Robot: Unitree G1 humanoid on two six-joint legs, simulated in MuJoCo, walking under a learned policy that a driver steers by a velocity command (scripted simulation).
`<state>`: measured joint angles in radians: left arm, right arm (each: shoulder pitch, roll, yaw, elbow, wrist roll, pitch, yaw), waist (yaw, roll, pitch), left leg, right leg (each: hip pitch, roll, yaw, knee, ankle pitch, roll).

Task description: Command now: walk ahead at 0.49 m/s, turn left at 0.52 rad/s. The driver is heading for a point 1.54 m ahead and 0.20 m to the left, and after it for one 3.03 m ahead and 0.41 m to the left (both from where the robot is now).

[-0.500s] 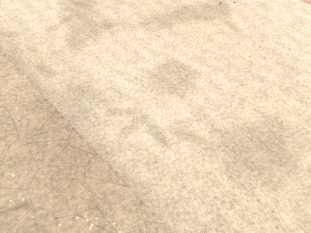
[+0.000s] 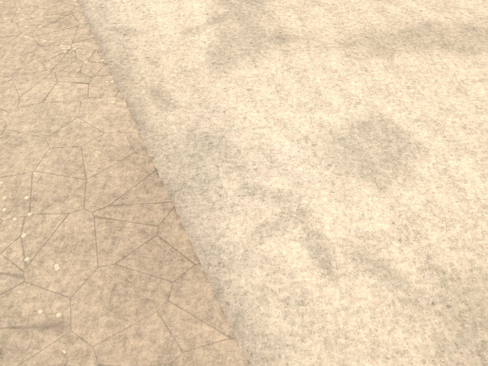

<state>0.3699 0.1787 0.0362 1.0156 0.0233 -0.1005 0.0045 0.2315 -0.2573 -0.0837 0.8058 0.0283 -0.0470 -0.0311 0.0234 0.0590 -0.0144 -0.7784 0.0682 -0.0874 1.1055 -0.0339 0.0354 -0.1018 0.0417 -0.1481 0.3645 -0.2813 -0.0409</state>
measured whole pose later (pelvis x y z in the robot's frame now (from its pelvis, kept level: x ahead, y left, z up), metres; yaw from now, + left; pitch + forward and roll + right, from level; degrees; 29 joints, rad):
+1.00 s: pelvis +0.59 +0.10 -0.13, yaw +11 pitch +3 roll -1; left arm 0.15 0.28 0.05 0.70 0.01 -0.08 -0.07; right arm 0.40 -0.25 0.00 0.81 0.02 -0.08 -0.01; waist -0.03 0.00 0.02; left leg -0.34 -0.05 -0.06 1.76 -0.70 -0.03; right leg -0.44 0.10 0.02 0.54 -0.20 -0.13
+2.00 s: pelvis +1.14 +0.03 -0.13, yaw -2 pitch +3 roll -1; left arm 0.37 0.17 0.05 0.88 0.02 -0.08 -0.01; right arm 0.26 -0.24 -0.08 0.77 0.03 -0.06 -0.03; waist 0.00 0.06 -0.04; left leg -0.73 0.06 -0.10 1.31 -0.20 -0.01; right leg -0.18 0.03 -0.12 0.49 -0.36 -0.04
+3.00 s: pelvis +1.36 -0.04 -0.12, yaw +34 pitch +1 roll +1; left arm 0.15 0.23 0.05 0.67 0.02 0.01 0.05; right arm 0.21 -0.34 -0.11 0.64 0.03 0.07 -0.03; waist 0.00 0.04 0.05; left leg -0.54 -0.02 -0.09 1.12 -0.39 -0.12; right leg -0.25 -0.03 -0.05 0.44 -0.22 -0.02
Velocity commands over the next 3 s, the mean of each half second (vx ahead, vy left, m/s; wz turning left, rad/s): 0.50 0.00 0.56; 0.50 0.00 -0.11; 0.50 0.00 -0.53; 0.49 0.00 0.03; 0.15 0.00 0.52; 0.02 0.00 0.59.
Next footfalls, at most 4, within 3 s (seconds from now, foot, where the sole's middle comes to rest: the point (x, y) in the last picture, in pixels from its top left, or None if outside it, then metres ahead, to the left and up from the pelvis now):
0.26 left None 0.29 0.15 -0.78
0.94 right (249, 319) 0.72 0.05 -0.90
1.30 left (178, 242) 0.92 0.29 -0.78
1.78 right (280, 220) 1.11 -0.06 -0.90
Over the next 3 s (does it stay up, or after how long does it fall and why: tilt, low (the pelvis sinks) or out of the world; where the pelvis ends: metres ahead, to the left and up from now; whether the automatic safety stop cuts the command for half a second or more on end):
stays up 1.36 -0.04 -0.12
